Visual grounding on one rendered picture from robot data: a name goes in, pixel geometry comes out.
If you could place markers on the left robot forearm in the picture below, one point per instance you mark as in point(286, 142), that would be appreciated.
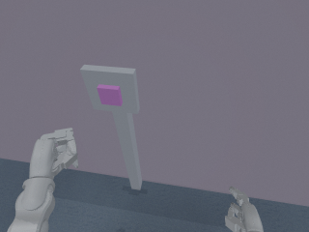
point(34, 205)

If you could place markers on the button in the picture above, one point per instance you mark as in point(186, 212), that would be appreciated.
point(110, 94)

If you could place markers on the right robot hand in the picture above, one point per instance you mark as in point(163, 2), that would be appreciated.
point(247, 218)

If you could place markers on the left robot hand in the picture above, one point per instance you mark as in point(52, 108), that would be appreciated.
point(45, 152)

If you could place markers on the panel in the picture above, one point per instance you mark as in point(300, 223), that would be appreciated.
point(126, 78)

